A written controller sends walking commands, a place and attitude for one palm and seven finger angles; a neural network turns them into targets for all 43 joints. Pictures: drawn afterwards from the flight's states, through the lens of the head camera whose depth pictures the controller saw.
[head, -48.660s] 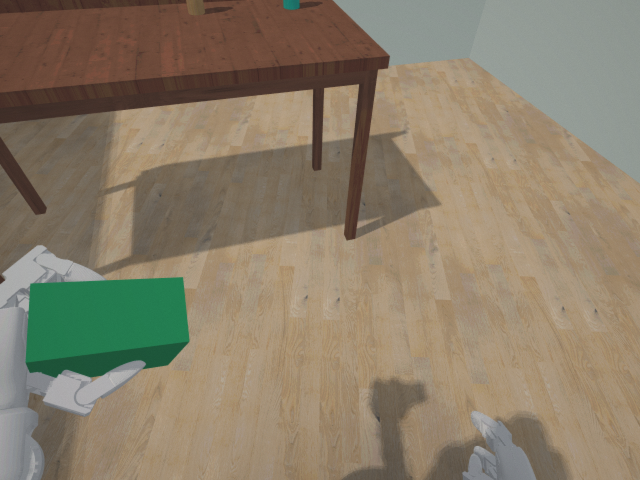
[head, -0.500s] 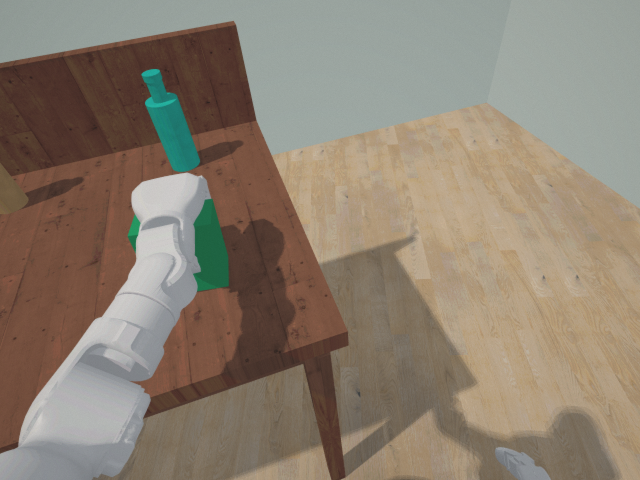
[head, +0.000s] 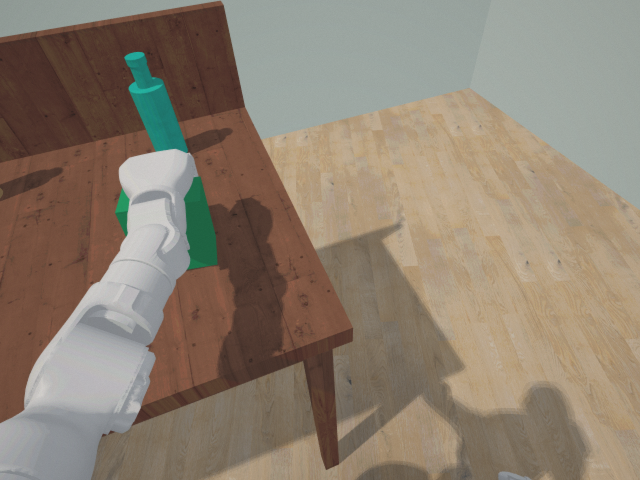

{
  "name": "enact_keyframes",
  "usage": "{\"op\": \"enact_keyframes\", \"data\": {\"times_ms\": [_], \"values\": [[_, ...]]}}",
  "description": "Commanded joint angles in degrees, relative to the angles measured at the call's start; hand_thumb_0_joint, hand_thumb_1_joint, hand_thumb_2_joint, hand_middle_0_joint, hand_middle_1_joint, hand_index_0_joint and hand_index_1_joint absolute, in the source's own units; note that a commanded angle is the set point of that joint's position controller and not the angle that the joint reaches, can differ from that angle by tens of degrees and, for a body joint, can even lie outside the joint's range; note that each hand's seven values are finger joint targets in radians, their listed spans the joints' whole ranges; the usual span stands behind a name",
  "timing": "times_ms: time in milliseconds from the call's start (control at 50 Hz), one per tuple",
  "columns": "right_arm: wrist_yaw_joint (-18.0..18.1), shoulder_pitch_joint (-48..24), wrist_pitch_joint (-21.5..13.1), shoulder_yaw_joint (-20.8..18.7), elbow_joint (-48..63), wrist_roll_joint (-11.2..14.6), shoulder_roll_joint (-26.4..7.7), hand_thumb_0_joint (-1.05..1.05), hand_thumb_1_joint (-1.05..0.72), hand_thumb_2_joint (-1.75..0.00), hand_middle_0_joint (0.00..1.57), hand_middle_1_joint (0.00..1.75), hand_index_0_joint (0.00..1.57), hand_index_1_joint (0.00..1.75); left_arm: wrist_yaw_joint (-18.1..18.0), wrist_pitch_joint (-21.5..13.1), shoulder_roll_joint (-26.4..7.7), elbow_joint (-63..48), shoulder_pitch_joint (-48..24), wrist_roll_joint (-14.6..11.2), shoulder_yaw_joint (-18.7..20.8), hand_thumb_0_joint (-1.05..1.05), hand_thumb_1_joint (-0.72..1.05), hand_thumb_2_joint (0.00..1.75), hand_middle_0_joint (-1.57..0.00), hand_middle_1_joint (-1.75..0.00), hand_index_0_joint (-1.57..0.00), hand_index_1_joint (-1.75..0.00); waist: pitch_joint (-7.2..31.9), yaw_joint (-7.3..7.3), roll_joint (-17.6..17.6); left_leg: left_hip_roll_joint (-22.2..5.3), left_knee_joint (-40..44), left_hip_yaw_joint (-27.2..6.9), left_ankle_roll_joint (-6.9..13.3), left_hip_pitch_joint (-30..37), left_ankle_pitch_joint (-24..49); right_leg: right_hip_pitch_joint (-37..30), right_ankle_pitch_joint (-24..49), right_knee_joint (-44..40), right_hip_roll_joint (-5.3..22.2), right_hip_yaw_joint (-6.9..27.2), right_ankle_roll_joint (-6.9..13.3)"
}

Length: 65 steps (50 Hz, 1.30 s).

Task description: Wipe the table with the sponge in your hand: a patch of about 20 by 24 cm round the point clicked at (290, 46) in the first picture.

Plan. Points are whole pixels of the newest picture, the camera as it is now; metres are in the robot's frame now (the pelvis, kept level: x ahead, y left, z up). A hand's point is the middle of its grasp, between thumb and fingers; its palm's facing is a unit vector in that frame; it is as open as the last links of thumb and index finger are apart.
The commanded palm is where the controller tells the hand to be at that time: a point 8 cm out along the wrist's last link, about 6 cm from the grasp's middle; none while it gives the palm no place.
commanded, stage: wipe back along the third lane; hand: left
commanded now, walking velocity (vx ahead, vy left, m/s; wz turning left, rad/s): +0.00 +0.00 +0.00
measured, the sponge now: (175, 237) +0.44 +0.22 +0.07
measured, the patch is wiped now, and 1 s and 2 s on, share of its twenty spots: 1.00 1.00 1.00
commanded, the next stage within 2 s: slide back across to the middle lane in 1.62 s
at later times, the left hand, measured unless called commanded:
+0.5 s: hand (170, 220) +0.42 +0.20 +0.12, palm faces +0.06 -0.03 -1.00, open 10.3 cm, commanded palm +0.38 +0.20 +0.15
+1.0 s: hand (176, 253) +0.37 +0.18 +0.12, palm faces +0.10 -0.05 -0.99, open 10.3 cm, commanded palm +0.32 +0.17 +0.14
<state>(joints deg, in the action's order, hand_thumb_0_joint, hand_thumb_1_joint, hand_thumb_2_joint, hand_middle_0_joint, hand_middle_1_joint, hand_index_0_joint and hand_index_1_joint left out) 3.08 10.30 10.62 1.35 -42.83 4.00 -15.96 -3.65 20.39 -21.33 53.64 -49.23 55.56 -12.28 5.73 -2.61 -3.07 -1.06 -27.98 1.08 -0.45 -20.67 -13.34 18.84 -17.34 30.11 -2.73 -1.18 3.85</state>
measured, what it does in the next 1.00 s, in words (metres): stands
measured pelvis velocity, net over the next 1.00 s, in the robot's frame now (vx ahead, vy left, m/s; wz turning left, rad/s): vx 0.02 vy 0.01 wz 0.00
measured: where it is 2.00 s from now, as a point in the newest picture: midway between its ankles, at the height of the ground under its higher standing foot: outside the picture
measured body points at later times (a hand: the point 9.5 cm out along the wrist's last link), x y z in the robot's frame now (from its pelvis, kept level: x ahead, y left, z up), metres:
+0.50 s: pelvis +0.02 +0.03 +0.00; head +0.01 -0.01 +0.45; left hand +0.42 +0.20 +0.17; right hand +0.20 -0.21 -0.11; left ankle +0.01 +0.14 -0.73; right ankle -0.03 -0.07 -0.73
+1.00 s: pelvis +0.02 +0.01 +0.00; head -0.01 -0.03 +0.45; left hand +0.36 +0.18 +0.17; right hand +0.24 -0.19 -0.09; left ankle +0.01 +0.14 -0.73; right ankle -0.03 -0.07 -0.73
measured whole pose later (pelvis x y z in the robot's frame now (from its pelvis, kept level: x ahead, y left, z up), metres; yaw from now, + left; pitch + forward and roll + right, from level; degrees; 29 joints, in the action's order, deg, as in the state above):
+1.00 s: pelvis +0.02 +0.01 +0.00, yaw +0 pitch +0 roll +2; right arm -2.8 1.2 14.2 3.6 -37.1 4.9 -14.9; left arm -2.6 38.7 -15.8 12.2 -23.3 56.1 -24.7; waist 5.5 3.7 -4.6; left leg 0.7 -28.2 1.8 0.1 -12.5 -15.9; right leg 11.2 -20.5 31.4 -1.0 -0.4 2.8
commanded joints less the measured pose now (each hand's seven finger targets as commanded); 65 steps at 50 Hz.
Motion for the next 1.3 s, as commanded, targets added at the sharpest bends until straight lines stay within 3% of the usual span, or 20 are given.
{"op": "enact_keyframes", "data": {"times_ms": [0,20,100,120,180,220,280,320,360,420,460,620,720,960,1100,1120,1180,1220,1240,1280], "values": [[0.47,-2.85,-1.62,-2.76,6.24,-0.06,-7.39,0.00,-0.90,-0.90,0.20,0.30,0.20,0.30,-1.39,1.05,-10.01,-3.07,-21.11,2.75,0.79,0.00,0.10,1.30,-1.20,-1.60,-1.20,-1.60,12.47,-0.58,5.57,2.97,1.29,1.05,3.57,3.68,7.59,-5.40,17.61,-5.02,1.54,3.73,-2.02],[0.32,-2.86,-1.44,-3.16,6.42,-0.30,-7.42,0.00,-0.90,-0.90,0.20,0.30,0.20,0.30,-1.34,0.87,-9.99,-3.75,-18.56,2.69,1.93,0.00,0.10,1.30,-1.20,-1.60,-1.20,-1.60,14.79,0.50,4.82,2.89,1.15,0.97,3.43,4.57,9.65,-6.86,19.46,-4.77,1.34,3.84,-1.64],[-0.51,-3.99,-1.01,-3.34,7.81,-0.15,-6.90,0.00,-0.90,-0.90,0.20,0.30,0.20,0.30,-1.58,0.44,-3.69,-8.04,-13.14,1.23,-0.95,0.00,0.10,1.30,-1.20,-1.60,-1.20,-1.60,14.55,1.01,6.62,2.67,0.88,1.14,3.43,6.41,12.05,-7.15,22.56,-4.16,0.92,2.81,-1.44],[-0.69,-4.47,-0.94,-3.59,7.97,-0.19,-7.02,0.00,-0.90,-0.90,0.20,0.30,0.20,0.30,-1.74,0.84,-3.01,-9.11,-11.05,0.31,-0.41,0.00,0.10,1.30,-1.20,-1.60,-1.20,-1.60,15.70,2.01,6.51,2.79,1.14,1.05,3.38,6.78,12.95,-8.11,23.14,-4.26,0.80,2.75,-1.20],[-0.96,-6.47,-0.56,-3.44,7.92,0.32,-6.89,0.00,-0.90,-0.90,0.20,0.30,0.20,0.30,-2.47,3.30,-1.37,-11.04,-9.03,-0.82,-1.49,0.00,0.10,1.30,-1.20,-1.60,-1.20,-1.60,12.36,1.97,7.81,2.72,1.69,1.04,3.45,7.25,12.44,-6.85,21.73,-4.70,0.58,2.18,-1.27],[-1.27,-8.00,-0.33,-3.44,8.23,0.32,-6.95,0.00,-0.90,-0.90,0.20,0.30,0.20,0.30,-2.68,5.54,0.11,-13.78,-7.09,-1.63,-2.07,0.00,0.10,1.30,-1.20,-1.60,-1.20,-1.60,13.00,2.96,6.26,2.71,2.28,0.78,3.29,8.29,14.15,-7.66,22.47,-4.63,0.45,1.86,-0.82],[-1.42,-10.13,0.29,-2.80,8.32,0.75,-6.93,0.00,-0.90,-0.90,0.20,0.30,0.20,0.30,-2.26,9.16,-0.12,-15.80,-6.77,-1.33,-3.24,0.00,0.10,1.30,-1.20,-1.60,-1.20,-1.60,11.21,2.61,7.25,2.75,2.60,0.85,3.33,8.76,13.73,-7.25,21.59,-4.70,0.46,1.61,-0.85],[-1.78,-11.45,0.56,-2.83,9.28,0.86,-6.64,0.00,-0.90,-0.90,0.20,0.30,0.20,0.30,-1.43,10.76,3.13,-19.27,-6.12,-1.65,-5.69,0.00,0.10,1.30,-1.20,-1.60,-1.20,-1.60,12.43,2.77,5.79,2.60,2.67,0.46,3.14,10.48,15.79,-7.48,21.89,-4.17,0.40,1.09,-0.47],[-2.28,-12.17,0.66,-2.52,9.86,0.82,-6.63,0.00,-0.90,-0.90,0.20,0.30,0.20,0.30,-1.16,11.86,1.45,-20.55,-0.50,-1.72,-3.96,0.00,0.10,1.30,-1.20,-1.60,-1.20,-1.60,12.82,3.96,6.42,2.69,2.03,0.29,3.03,11.14,17.70,-8.49,23.72,-3.36,0.26,1.01,-0.30],[-2.51,-14.21,1.04,-2.18,11.51,1.12,-6.17,0.00,-0.90,-0.90,0.20,0.30,0.20,0.30,0.15,13.18,4.64,-25.38,-0.56,-2.26,-7.49,0.00,0.10,1.30,-1.20,-1.60,-1.20,-1.60,12.16,3.26,7.11,2.44,2.08,0.33,2.98,11.74,18.33,-8.76,24.25,-3.17,0.53,0.86,-0.42],[-2.49,-14.61,1.11,-1.74,11.33,1.12,-6.29,0.00,-0.90,-0.90,0.20,0.30,0.20,0.30,0.29,14.30,2.53,-25.79,0.19,-1.87,-5.96,0.00,0.10,1.30,-1.20,-1.60,-1.20,-1.60,10.68,3.65,8.15,2.55,2.07,0.24,2.96,11.65,17.78,-8.36,23.96,-3.15,0.39,0.90,-0.39],[-4.13,-17.56,1.37,-1.09,14.19,0.94,-5.47,0.00,-0.90,-0.90,0.20,0.30,0.20,0.30,1.70,15.06,4.79,-35.96,9.10,-1.72,-8.65,0.00,0.10,1.30,-1.20,-1.60,-1.20,-1.60,11.85,5.06,5.80,2.48,0.74,-0.18,2.38,13.15,23.83,-11.13,29.51,-1.22,0.57,1.30,0.15],[-5.11,-19.43,1.56,-0.70,15.00,1.22,-5.04,0.00,-0.90,-0.90,0.20,0.30,0.20,0.30,2.11,16.82,5.12,-41.64,13.26,-1.77,-9.82,0.00,0.10,1.30,-1.20,-1.60,-1.20,-1.60,10.37,5.22,6.69,2.50,0.56,-0.22,2.33,12.81,23.77,-11.93,30.49,-0.93,0.47,1.80,0.16],[-5.36,-21.34,1.03,-0.14,14.89,1.22,-4.85,0.00,-0.90,-0.90,0.20,0.30,0.20,0.30,3.31,17.89,5.53,-46.44,15.97,-1.11,-12.13,0.00,0.10,1.30,-1.20,-1.60,-1.20,-1.60,7.60,5.20,7.92,3.07,1.27,0.11,2.85,11.27,15.88,-10.60,23.79,-1.52,0.53,2.91,-0.16],[-5.12,-21.90,0.14,-0.22,15.18,1.21,-4.63,0.00,-0.90,-0.90,0.20,0.30,0.20,0.30,3.07,17.18,3.95,-48.06,21.45,-2.12,-10.02,0.00,0.10,1.30,-1.20,-1.60,-1.20,-1.60,6.20,6.17,9.65,3.59,1.64,1.04,3.20,10.09,12.61,-11.79,21.78,-3.06,0.89,4.53,-1.02],[-5.13,-21.92,0.08,-0.40,15.27,1.08,-5.08,0.00,-0.90,-0.90,0.20,0.30,0.20,0.30,2.89,16.96,2.00,-48.91,23.10,-2.41,-7.91,0.00,0.10,1.30,-1.20,-1.60,-1.20,-1.60,6.65,6.58,8.77,3.61,1.94,0.68,3.08,9.93,11.97,-12.28,21.18,-3.33,0.78,5.38,-0.77],[-5.08,-22.39,-0.34,-0.29,15.36,1.27,-4.79,0.00,-0.90,-0.90,0.20,0.30,0.20,0.30,2.85,17.04,2.55,-50.08,24.23,-2.56,-8.69,0.00,0.10,1.30,-1.20,-1.60,-1.20,-1.60,5.09,6.36,10.14,3.68,2.09,1.16,3.29,9.74,11.00,-12.09,19.91,-4.13,0.95,5.73,-1.29],[-5.13,-22.74,-0.43,-0.38,15.17,1.26,-5.00,0.00,-0.90,-0.90,0.20,0.30,0.20,0.30,2.80,17.12,1.84,-50.37,26.05,-2.54,-8.00,0.00,0.10,1.30,-1.20,-1.60,-1.20,-1.60,3.64,6.59,7.68,3.66,2.62,0.99,3.10,9.93,10.23,-11.41,18.24,-4.71,0.87,6.31,-1.01],[-5.21,-22.92,-0.57,-0.14,15.51,1.34,-4.64,0.00,-0.90,-0.90,0.20,0.30,0.20,0.30,2.99,17.26,4.02,-51.38,25.42,-2.74,-10.38,0.00,0.10,1.30,-1.20,-1.60,-1.20,-1.60,3.60,6.30,8.05,3.67,2.62,1.26,3.29,10.04,10.17,-11.59,18.09,-4.61,1.11,5.54,-1.28],[-5.19,-22.85,-1.12,-0.27,15.44,1.25,-4.65,0.00,-0.90,-0.90,0.20,0.30,0.20,0.30,2.88,17.20,2.14,-51.51,28.01,-2.88,-8.29,0.00,0.10,1.30,-1.20,-1.60,-1.20,-1.60,3.88,6.94,9.73,3.77,2.39,1.41,3.41,9.81,10.31,-12.55,18.98,-4.89,1.11,6.30,-1.59]]}}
